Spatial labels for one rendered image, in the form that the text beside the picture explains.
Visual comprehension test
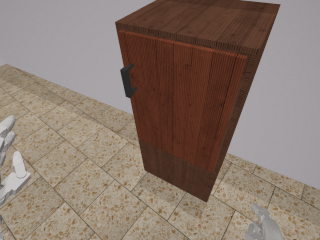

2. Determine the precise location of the robot right hand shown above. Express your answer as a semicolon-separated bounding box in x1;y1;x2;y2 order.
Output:
244;203;284;240

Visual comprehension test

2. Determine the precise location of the handle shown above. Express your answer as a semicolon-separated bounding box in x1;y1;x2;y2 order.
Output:
120;63;138;98

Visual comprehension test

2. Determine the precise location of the robot left hand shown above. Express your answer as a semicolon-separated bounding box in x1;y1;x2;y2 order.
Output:
0;115;31;206

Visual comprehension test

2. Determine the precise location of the cupboard door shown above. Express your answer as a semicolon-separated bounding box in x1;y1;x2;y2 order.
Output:
118;30;248;173

